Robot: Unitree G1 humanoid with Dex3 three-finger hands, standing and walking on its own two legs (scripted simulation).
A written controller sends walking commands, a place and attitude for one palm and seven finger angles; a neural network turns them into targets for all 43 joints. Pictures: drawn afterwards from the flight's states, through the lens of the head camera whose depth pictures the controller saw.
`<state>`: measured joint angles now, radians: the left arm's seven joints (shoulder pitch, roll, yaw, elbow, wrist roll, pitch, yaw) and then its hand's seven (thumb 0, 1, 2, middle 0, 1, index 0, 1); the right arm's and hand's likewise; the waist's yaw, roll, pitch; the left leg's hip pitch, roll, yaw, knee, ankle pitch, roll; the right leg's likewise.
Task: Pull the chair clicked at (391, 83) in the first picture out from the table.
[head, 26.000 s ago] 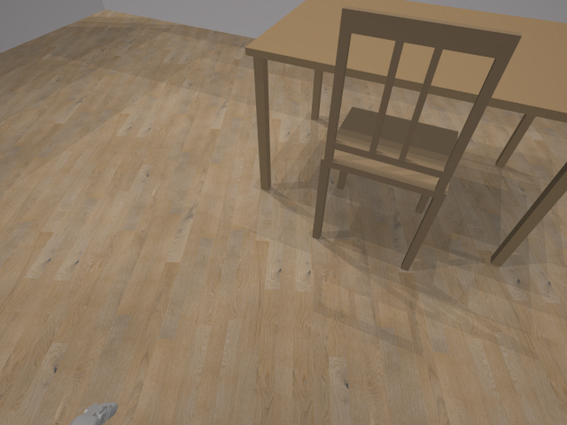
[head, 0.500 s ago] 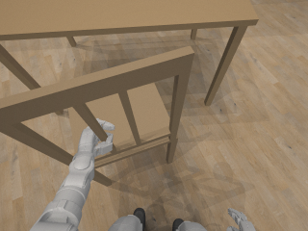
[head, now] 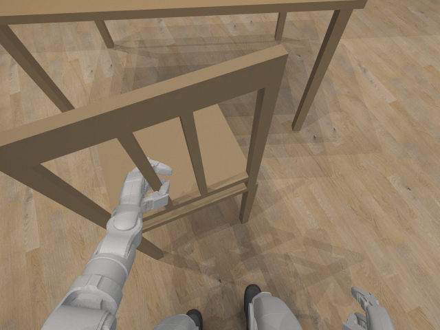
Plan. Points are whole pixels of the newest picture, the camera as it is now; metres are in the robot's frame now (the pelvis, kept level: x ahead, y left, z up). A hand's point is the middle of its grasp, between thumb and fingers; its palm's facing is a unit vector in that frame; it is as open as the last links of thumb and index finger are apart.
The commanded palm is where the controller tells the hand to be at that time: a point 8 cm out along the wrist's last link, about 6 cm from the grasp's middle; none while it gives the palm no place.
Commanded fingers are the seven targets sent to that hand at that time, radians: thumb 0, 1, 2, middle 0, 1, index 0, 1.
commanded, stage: step backward, pulling the chair out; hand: left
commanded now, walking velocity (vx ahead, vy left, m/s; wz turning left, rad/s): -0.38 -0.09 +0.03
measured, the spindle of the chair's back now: (152, 178) +0.39 +0.14 -0.05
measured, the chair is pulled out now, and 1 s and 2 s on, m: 0.38 0.55 0.60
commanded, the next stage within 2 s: stop walking, hand still on the chair in 1.32 s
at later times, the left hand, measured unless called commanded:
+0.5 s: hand (160, 241) +0.26 +0.12 -0.07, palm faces +0.01 -0.97 -0.24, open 5.4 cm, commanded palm +0.26 +0.16 -0.06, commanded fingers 0.00 0.90 0.90 -0.50 -1.45 -0.50 -1.45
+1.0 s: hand (156, 282) +0.19 +0.12 -0.06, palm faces -0.03 -0.97 -0.24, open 5.4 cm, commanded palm +0.19 +0.17 -0.06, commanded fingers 0.00 0.90 0.90 -0.50 -1.45 -0.50 -1.45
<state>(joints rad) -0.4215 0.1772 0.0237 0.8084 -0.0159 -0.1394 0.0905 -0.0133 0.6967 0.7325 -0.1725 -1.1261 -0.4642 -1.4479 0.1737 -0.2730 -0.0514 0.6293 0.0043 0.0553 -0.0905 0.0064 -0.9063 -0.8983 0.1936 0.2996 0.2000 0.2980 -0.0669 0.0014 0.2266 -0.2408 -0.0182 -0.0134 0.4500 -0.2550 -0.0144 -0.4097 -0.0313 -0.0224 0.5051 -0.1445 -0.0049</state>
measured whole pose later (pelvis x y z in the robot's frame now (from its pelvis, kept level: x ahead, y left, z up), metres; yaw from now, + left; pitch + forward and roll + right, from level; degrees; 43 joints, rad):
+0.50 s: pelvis -0.08 -0.02 +0.00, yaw +2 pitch +2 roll +1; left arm -0.41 0.15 0.03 0.88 -0.03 -0.17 0.09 0.01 0.68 0.75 -0.19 -1.11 -0.46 -1.45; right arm 0.24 -0.24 -0.03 0.68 0.01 0.04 -0.10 0.01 -0.90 -0.90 0.20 0.30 0.20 0.30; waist -0.05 0.06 0.20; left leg -0.31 0.00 -0.02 0.52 -0.24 -0.02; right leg -0.38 0.01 -0.01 0.53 -0.16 0.00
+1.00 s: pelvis -0.14 -0.01 +0.00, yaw +2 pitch +3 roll +0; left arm -0.38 0.12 -0.01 0.85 -0.02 -0.17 0.08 0.01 0.68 0.74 -0.17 -1.14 -0.46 -1.45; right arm 0.25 -0.23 -0.03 0.66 0.01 0.04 -0.08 0.01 -0.90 -0.90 0.20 0.30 0.20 0.30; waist -0.04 0.09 0.17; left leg -0.24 0.04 0.03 0.52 -0.30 -0.03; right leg -0.32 0.02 -0.02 0.49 -0.23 -0.04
